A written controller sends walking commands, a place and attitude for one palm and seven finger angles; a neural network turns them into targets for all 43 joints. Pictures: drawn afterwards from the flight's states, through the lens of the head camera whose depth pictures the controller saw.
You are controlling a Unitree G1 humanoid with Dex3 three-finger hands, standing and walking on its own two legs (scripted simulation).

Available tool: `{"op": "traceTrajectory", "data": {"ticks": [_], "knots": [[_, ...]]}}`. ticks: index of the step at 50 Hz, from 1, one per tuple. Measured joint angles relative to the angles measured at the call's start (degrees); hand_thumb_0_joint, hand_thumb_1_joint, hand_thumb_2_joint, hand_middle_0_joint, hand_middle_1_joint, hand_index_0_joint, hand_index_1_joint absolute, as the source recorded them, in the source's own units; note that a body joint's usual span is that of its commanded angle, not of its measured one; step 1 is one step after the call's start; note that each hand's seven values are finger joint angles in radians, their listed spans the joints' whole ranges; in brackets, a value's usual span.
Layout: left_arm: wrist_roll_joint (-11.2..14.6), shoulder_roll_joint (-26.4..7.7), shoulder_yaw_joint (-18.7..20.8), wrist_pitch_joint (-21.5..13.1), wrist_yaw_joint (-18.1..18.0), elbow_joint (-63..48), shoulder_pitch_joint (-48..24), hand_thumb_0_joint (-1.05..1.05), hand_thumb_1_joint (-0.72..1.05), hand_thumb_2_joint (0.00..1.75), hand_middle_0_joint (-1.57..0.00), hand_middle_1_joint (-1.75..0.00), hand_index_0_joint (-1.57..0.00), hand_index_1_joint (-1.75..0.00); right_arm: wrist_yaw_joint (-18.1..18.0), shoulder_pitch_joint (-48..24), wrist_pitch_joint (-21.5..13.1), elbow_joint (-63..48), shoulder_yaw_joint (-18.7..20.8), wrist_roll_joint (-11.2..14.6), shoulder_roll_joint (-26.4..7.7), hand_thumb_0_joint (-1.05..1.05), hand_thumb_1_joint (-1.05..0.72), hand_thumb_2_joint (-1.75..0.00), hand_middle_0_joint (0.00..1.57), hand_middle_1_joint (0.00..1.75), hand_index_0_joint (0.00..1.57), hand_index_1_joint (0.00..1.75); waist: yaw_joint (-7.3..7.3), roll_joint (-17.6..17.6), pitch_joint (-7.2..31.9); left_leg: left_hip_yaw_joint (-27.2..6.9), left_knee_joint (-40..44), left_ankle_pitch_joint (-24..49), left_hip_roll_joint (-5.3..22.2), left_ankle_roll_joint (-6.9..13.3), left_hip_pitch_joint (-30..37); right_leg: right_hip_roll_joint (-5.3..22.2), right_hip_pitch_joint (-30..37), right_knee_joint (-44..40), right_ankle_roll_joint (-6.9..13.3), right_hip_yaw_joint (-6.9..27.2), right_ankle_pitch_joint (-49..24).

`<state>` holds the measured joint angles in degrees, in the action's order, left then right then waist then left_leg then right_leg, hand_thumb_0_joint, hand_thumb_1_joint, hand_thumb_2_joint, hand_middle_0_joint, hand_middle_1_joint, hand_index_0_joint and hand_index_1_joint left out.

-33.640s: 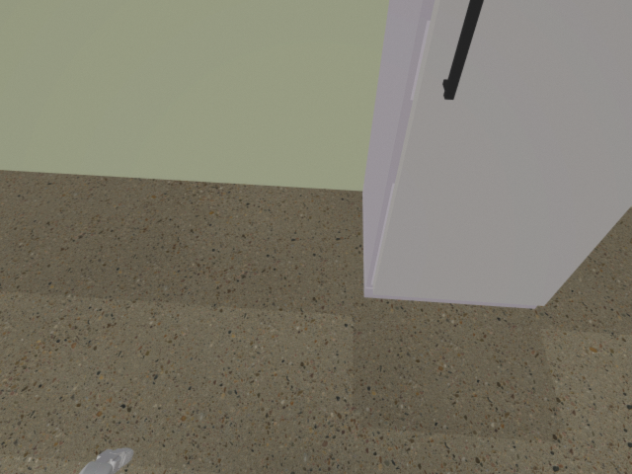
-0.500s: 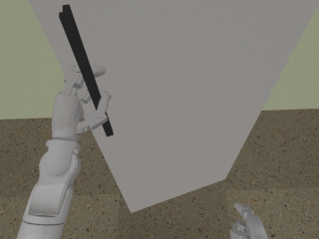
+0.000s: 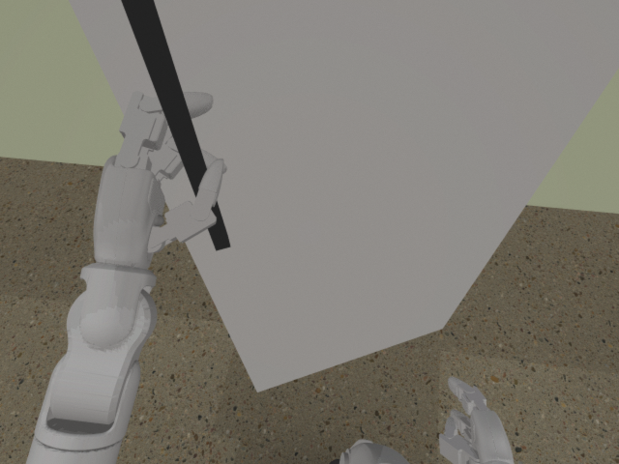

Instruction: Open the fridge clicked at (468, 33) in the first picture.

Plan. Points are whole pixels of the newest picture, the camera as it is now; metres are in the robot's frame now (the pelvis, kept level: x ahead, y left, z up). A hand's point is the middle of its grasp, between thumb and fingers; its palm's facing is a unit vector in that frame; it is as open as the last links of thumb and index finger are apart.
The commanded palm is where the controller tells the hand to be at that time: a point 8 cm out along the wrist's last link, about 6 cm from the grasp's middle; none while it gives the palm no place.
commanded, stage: walk backward, drawing the door open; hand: left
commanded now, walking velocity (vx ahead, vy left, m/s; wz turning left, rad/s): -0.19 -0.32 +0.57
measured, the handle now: (187, 136) +0.36 +0.11 +0.26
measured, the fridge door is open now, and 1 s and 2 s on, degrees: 26 54 83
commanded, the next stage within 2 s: stop walking and hold the door back in 1.54 s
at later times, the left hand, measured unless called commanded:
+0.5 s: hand (279, 295) +0.22 +0.02 +0.22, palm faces +0.40 -0.89 -0.21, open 7.3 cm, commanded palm +0.17 +0.06 +0.23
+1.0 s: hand (463, 443) +0.12 -0.09 +0.22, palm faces +0.80 -0.55 -0.23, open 7.0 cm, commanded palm +0.06 -0.08 +0.22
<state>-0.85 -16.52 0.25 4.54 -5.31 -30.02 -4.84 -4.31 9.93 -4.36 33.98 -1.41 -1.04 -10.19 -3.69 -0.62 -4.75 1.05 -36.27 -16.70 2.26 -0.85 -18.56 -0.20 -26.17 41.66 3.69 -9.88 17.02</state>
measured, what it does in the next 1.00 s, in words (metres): steps to the right, turning left: right foot, then left foot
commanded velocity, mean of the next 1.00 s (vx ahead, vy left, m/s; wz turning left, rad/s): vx -0.18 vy -0.31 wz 0.69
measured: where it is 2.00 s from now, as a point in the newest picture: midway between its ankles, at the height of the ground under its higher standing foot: outside the picture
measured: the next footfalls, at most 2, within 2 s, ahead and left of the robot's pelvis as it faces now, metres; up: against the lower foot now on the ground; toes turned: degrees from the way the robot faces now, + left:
right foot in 0.18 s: +0.10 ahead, -0.20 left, +0.00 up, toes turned +10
left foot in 0.40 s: -0.02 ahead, -0.02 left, +0.00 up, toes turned +24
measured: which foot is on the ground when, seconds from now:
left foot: down 0.00-0.18, up 0.20-0.38, down 0.40-0.62, up 0.64-0.82, down 0.84-1.00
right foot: up 0.00-0.16, down 0.18-0.38, up 0.40-0.60, down 0.62-0.84, up 0.86-1.00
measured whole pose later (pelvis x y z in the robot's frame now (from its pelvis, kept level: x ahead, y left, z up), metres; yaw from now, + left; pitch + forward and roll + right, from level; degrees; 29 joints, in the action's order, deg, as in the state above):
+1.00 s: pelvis +0.05 -0.41 +0.02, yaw +47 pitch -3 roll -3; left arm 1.0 -18.6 9.4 -4.7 -3.1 -32.8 2.2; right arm -2.7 8.2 -6.8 36.7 -0.5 -1.0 -7.2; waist -0.1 0.7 -10.7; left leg -2.3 -32.3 -12.3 7.0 -3.0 -17.3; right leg -0.1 -29.3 58.9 -3.0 -0.7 23.1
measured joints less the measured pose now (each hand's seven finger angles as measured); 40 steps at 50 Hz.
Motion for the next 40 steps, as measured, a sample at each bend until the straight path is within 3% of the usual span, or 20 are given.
{"op": "traceTrajectory", "data": {"ticks": [2,4,6,8,10,12,15,17,19,20,21,23,25,29,31,32,34,36,38,40], "knots": [[0.44,-0.35,0.27,-1.8,0.69,1.06,-0.94,-0.11,0.69,0.74,-0.47,-1.4,-0.11,-1.05,0.37,-0.42,-0.3,1.04,0.11,-0.59,1.12,0.01,-0.9,-0.9,0.2,0.3,0.2,0.3,0.18,0.86,-1.99,-1.98,1.3,0.27,-0.58,-1.88,0.58,-1.37,-3.73,12.26,-2.56,6.12,5.59],[0.95,-0.16,0.33,-2.91,1.48,1.25,-1.24,-0.1,0.69,0.76,-0.47,-1.4,-0.11,-1.06,1.15,-0.48,-0.53,1.74,-0.35,-0.7,1.77,0.01,-0.9,-0.9,0.2,0.3,0.2,0.3,0.43,0.09,-3.24,-5.29,3.86,2.34,0.36,-2.91,0.64,-2.23,-4.97,15.78,-3.8,9.2,8.71],[1.48,-0.04,0.28,-3.88,1.77,1.02,-1.6,-0.1,0.68,0.77,-0.48,-1.4,-0.11,-1.08,1.79,-0.68,-1.11,2.19,-0.53,-0.36,2.25,0.01,-0.9,-0.9,0.2,0.3,0.2,0.3,1.2,-1.07,-4.21,-8.57,5.56,4.09,2.04,-3.93,0.04,-1.81,-2.83,9.19,-4.4,10.79,7.71],[1.76,-0.12,0.39,-4.13,1.53,0.5,-1.95,-0.1,0.68,0.79,-0.5,-1.4,-0.12,-1.1,2.24,-0.72,-1.46,2.38,-0.6,0.3,2.88,0.01,-0.9,-0.9,0.2,0.3,0.2,0.3,2.39,-1.11,-4.42,-11.01,5.65,4.37,3.18,-5.24,-0.73,-0.28,2.69,-2.78,-4.76,11.74,1.09],[1.62,-0.06,1.57,-4.05,0.89,-0.37,-1.75,-0.1,0.67,0.8,-0.52,-1.4,-0.11,-1.12,2.58,-1.85,-1.16,2.67,-0.86,1.09,3.17,0.01,-0.9,-0.9,0.2,0.3,0.2,0.3,3.38,-0.54,-4.51,-11.99,2.38,2.0,3.99,-3.86,-2.41,0.14,5.74,-8.74,-4.51,10.97,-4.4],[1.1,0.94,2.44,-4.57,0.75,-0.94,-1.24,-0.1,0.67,0.81,-0.54,-1.4,-0.12,-1.14,2.3,-3.99,-0.72,3.11,-0.34,1.37,2.46,0.01,-0.9,-0.9,0.2,0.3,0.2,0.3,2.41,-0.58,-5.51,-10.18,-8.74,-6.66,2.97,-1.25,-6.43,-0.03,5.46,-7.62,-3.44,8.55,-4.37],[1.17,1.36,2.24,-4.65,1.48,-2.29,0.19,-0.09,0.67,0.82,-0.53,-1.4,-0.14,-1.15,1.39,-5.23,-0.26,2.45,0.76,1.3,1.23,0.02,-0.9,-0.9,0.2,0.3,0.2,0.3,1.53,1.4,-5.75,-3.39,-20.61,-12.64,0.36,0.06,-8.89,1.66,5.95,-8.14,-1.89,5.7,-4.1],[0.83,1.52,1.61,-4.46,1.9,-3.53,1.26,-0.09,0.66,0.82,-0.54,-1.4,-0.14,-1.15,0.73,-5.04,-0.35,1.19,1.13,0.87,0.37,0.01,-0.9,-0.9,0.2,0.3,0.2,0.3,0.8,2.54,-5.11,1.23,-16.89,-10.73,-0.26,-0.22,-6.67,2.65,5.78,-8.08,-1.17,3.53,-3.94],[0.48,1.43,0.77,-3.85,1.98,-4.76,1.76,-0.1,0.66,0.81,-0.54,-1.4,-0.15,-1.14,0.28,-4.28,-0.81,-0.43,1.41,0.57,-0.75,0.01,-0.9,-0.9,0.2,0.3,0.2,0.3,0.48,2.75,-3.5,4.08,-6.52,-4.23,-0.48,-0.06,-2.24,3.14,3.6,-4.95,-0.68,1.36,-2.53],[0.39,1.49,0.42,-3.49,1.82,-5.27,1.75,-0.1,0.66,0.81,-0.55,-1.4,-0.14,-1.12,0.18,-3.7,-1.24,-1.47,1.77,0.35,-1.59,0.01,-0.9,-0.9,0.2,0.3,0.2,0.3,0.56,1.36,-2.3,2.85,-1.29,1.15,0.44,1.06,-0.27,2.06,1.18,-0.34,-1.76,0.95,-0.09],[0.38,0.98,0.33,-3.89,1.71,-4.92,1.1,-0.11,0.66,0.81,-0.55,-1.4,-0.13,-1.1,0.05,-3.96,-1.63,-1.23,2.41,0.1,-1.12,0.01,-0.9,-0.9,0.2,0.3,0.2,0.3,0.74,1.99,-2.72,1.96,-1.64,0.37,0.24,1.0,-0.5,1.59,-0.78,5.63,-3.05,3.05,4.06],[0.33,0.4,0.72,-6.02,2.13,-3.24,0.68,-0.11,0.67,0.8,-0.56,-1.4,-0.12,-1.1,0.75,-4.48,-1.65,0.21,2.34,-0.09,0.36,0.01,-0.9,-0.9,0.2,0.3,0.2,0.3,2.19,3.73,-4.37,0.51,-1.13,-1.38,0.31,-0.65,0.64,-0.17,-3.19,15.24,-4.37,7.74,7.73],[0.74,0.19,1.37,-6.79,2.41,-2.82,1.22,-0.11,0.68,0.81,-0.57,-1.4,-0.11,-1.13,1.58,-4.26,-1.68,0.77,1.52,-0.31,1.42,0.01,-0.9,-0.9,0.2,0.3,0.2,0.3,2.68,3.49,-4.99,-2.51,1.61,0.0,1.84,-2.42,1.14,-1.2,-4.25,17.89,-5.31,9.06,9.61],[1.82,0.74,3.14,-7.89,1.99,-2.16,1.83,-0.09,0.69,0.83,-0.56,-1.4,-0.12,-1.17,2.46,-3.59,-2.33,1.23,1.09,0.2,2.25,0.01,-0.9,-0.9,0.2,0.3,0.2,0.3,3.89,0.14,-5.48,-9.58,4.52,3.14,6.08,-5.37,-0.06,-0.38,2.09,1.07,-5.96,10.16,4.32],[2.71,-0.02,5.05,-7.17,1.37,-2.7,2.13,-0.09,0.7,0.83,-0.58,-1.4,-0.11,-1.2,2.68,-3.12,-2.24,1.16,0.72,0.98,2.79,0.01,-0.9,-0.9,0.2,0.3,0.2,0.3,4.92,0.84,-4.42,-11.04,1.21,0.19,6.37,-4.11,-2.24,1.94,7.07,-9.13,-5.56,10.07,-3.37],[2.78,0.37,6.32,-7.16,1.0,-3.1,2.45,-0.08,0.71,0.84,-0.59,-1.4,-0.11,-1.21,2.68,-4.22,-1.91,1.71,0.66,1.3,2.56,0.01,-0.9,-0.9,0.2,0.3,0.2,0.3,5.03,0.46,-4.92,-11.49,-4.82,-5.22,6.41,-2.84,-4.43,1.46,6.39,-8.0,-5.22,9.07,-5.24],[2.73,1.32,7.59,-7.29,0.73,-3.85,3.42,-0.07,0.72,0.85,-0.59,-1.4,-0.11,-1.23,2.0,-5.94,-1.36,2.92,1.06,1.52,2.0,0.01,-0.9,-0.9,0.2,0.3,0.2,0.3,4.2,0.71,-6.1,-9.84,-20.79,-13.8,3.89,-0.79,-9.32,1.72,5.98,-5.75,-4.31,7.05,-3.72],[2.86,1.32,7.97,-6.97,0.94,-4.9,4.91,-0.07,0.71,0.85,-0.58,-1.4,-0.12,-1.25,1.48,-6.19,-0.61,3.09,1.6,1.54,1.57,0.01,-0.9,-0.9,0.2,0.3,0.2,0.3,3.57,2.15,-6.51,-4.55,-29.71,-16.78,1.82,-0.49,-11.3,2.92,6.78,-6.48,-3.37,5.26,-3.06],[3.11,0.94,7.89,-7.0,1.29,-5.99,6.32,-0.06,0.71,0.85,-0.57,-1.4,-0.13,-1.26,0.79,-5.59,-0.19,2.39,1.88,1.22,1.2,0.01,-0.9,-0.9,0.2,0.3,0.2,0.3,2.74,3.7,-6.53,1.45,-27.8,-17.03,0.86,-0.85,-9.82,4.16,7.56,-7.67,-2.52,3.08,-3.43],[3.17,0.59,7.36,-6.91,1.59,-7.12,7.35,-0.06,0.7,0.84,-0.57,-1.4,-0.14,-1.26,0.25,-4.41,-0.24,1.32,1.9,0.98,0.56,0.01,-0.9,-0.9,0.2,0.3,0.2,0.3,1.78,4.38,-5.55,5.99,-17.53,-12.9,0.22,-1.25,-6.0,4.98,7.09,-7.37,-1.93,0.34,-3.32]]}}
